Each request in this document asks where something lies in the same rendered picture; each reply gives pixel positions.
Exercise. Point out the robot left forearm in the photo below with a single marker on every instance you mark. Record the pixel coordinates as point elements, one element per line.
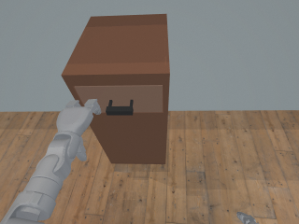
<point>37,201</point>

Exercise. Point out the robot left hand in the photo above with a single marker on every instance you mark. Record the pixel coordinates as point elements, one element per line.
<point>76,119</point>

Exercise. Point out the handle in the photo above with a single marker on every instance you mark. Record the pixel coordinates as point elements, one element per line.
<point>120,110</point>

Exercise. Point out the robot right hand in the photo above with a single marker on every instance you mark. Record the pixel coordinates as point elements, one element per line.
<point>246,219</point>

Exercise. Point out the drawer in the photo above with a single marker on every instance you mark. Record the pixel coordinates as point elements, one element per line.
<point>146,98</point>

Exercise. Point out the cabinet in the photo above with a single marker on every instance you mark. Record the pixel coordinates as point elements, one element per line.
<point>125,50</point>

